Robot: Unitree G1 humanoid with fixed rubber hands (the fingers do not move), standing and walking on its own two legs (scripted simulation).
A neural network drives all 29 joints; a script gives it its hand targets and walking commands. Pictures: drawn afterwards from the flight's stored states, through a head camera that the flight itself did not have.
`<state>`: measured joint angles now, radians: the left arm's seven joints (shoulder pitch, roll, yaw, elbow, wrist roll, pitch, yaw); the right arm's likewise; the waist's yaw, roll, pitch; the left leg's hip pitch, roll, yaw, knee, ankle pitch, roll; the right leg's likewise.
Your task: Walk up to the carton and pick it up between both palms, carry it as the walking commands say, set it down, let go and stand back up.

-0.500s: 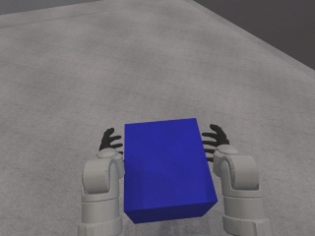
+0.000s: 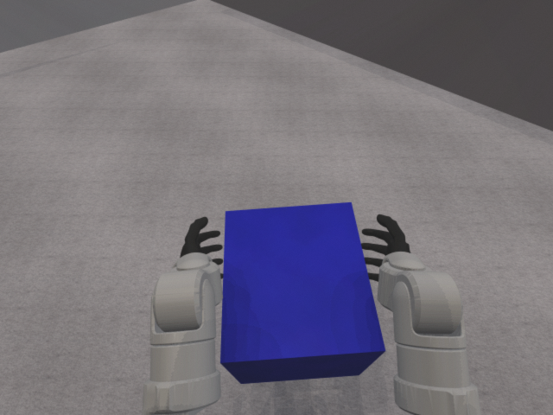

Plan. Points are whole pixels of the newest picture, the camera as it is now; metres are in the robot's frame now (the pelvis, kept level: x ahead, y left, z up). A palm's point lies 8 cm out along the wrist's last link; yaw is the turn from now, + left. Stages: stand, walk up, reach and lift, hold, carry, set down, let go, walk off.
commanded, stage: carry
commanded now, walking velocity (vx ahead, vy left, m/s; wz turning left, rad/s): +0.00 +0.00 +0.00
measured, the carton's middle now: (294, 295) +0.31 -0.01 -0.01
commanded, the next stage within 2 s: hold in 1.24 s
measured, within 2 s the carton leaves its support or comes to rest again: neither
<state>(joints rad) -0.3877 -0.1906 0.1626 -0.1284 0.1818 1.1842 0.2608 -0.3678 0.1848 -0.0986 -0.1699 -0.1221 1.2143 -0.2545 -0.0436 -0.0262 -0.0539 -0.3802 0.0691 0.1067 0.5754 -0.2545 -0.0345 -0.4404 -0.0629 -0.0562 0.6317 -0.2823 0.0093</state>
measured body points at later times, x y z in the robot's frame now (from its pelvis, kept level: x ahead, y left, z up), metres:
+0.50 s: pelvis -0.02 +0.00 +0.00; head -0.03 +0.00 +0.45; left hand +0.29 +0.14 +0.09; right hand +0.29 -0.14 +0.09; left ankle +0.02 +0.13 -0.73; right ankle +0.04 -0.13 -0.73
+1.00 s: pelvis -0.01 -0.01 +0.01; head -0.03 -0.01 +0.46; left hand +0.29 +0.14 +0.10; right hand +0.29 -0.14 +0.09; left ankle +0.02 +0.14 -0.73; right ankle +0.04 -0.13 -0.73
